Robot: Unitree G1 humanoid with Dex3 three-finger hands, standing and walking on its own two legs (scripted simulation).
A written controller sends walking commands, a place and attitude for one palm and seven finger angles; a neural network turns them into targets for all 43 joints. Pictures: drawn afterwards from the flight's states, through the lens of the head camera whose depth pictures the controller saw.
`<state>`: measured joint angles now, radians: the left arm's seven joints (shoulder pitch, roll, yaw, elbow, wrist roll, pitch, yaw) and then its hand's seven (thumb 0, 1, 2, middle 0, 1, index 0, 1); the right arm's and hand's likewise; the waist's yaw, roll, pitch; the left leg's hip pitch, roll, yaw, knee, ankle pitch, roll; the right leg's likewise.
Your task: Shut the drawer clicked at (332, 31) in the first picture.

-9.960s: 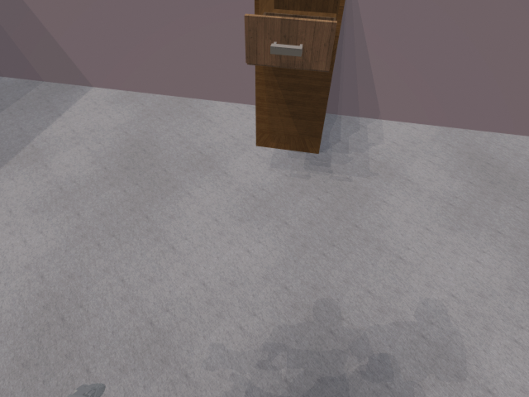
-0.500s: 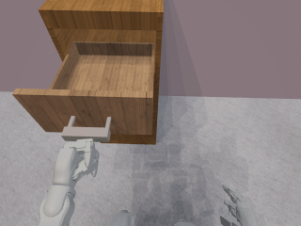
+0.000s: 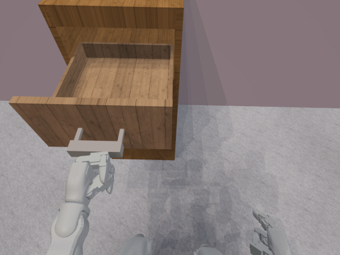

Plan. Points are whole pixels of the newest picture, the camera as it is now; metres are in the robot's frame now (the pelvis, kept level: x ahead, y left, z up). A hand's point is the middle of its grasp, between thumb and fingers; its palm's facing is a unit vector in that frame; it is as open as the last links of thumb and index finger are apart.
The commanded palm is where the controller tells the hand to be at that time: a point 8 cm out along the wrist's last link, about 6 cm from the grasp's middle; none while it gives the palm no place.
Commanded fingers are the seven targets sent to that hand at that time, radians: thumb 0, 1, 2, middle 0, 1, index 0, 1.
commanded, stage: push the drawer shut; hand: left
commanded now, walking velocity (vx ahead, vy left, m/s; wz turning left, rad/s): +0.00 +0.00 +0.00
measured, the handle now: (98, 140) +0.37 +0.18 +0.05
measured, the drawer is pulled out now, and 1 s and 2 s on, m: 0.30 0.20 0.08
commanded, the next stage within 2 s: none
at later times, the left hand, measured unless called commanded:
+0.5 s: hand (110, 162) +0.31 +0.15 +0.05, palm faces -0.01 -1.00 -0.04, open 2.9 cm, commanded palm +0.31 +0.20 +0.06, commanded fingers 0.00 0.90 0.90 -1.40 -1.60 -1.40 -1.60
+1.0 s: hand (116, 135) +0.39 +0.15 +0.05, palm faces +0.00 -1.00 -0.03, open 3.0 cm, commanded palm +0.37 +0.20 +0.06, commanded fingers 0.00 0.90 0.90 -1.40 -1.60 -1.40 -1.60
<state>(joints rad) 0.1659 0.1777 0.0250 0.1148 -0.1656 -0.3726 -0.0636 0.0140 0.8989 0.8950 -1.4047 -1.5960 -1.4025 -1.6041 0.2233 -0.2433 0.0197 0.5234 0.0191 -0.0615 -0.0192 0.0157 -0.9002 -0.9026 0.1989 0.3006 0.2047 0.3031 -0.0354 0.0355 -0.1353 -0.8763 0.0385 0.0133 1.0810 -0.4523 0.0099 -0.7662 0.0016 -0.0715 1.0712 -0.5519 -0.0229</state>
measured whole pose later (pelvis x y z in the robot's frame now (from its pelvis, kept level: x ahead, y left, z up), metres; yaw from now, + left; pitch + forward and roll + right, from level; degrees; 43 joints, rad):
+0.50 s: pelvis -0.01 -0.01 +0.00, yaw +1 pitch +14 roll -2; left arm -0.05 0.21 0.07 0.31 -0.18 -0.37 -0.09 -0.04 0.82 0.93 -1.41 -1.60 -1.40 -1.60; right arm 0.20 -0.25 0.03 0.58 0.03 -0.05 -0.04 0.01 -0.90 -0.90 0.20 0.30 0.20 0.30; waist -0.03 0.04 -0.12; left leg -0.90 0.04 -0.01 1.09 -0.44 0.00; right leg -0.78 0.00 -0.09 1.08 -0.55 -0.03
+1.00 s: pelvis -0.01 +0.00 +0.00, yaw -1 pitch +16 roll -2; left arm -0.34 0.22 0.15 0.62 -0.15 -0.41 -0.07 -0.02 0.83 0.90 -1.40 -1.60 -1.40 -1.60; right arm 0.29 -0.25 0.01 0.62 0.02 -0.01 -0.01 0.01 -0.90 -0.90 0.20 0.30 0.20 0.30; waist -0.08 0.03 -0.13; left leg -0.91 0.05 0.03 1.06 -0.43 0.02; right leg -0.81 0.01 -0.06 1.05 -0.52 -0.02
